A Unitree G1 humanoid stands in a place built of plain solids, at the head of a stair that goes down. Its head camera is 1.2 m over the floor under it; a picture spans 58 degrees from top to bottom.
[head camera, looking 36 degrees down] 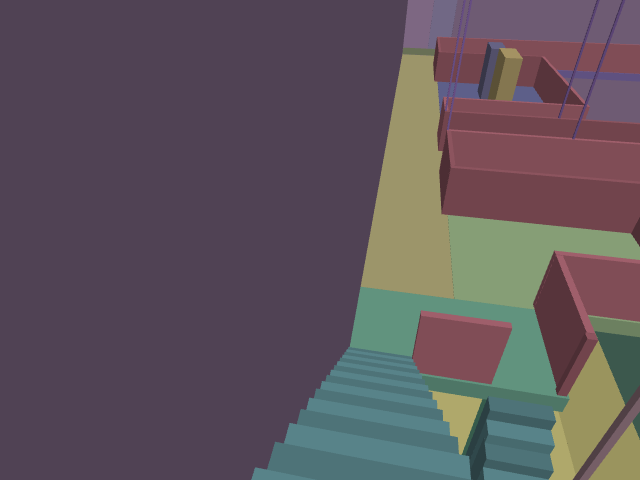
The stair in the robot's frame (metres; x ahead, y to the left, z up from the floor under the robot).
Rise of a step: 0.21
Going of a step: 0.22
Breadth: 0.89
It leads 11 degrees to the right of straight ahead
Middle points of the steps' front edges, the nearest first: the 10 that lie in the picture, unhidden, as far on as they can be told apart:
0.93 -0.24 -0.63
1.15 -0.28 -0.84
1.37 -0.32 -1.06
1.58 -0.36 -1.27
1.80 -0.41 -1.48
2.01 -0.45 -1.69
2.23 -0.49 -1.90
2.45 -0.53 -2.11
2.66 -0.58 -2.33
2.88 -0.62 -2.54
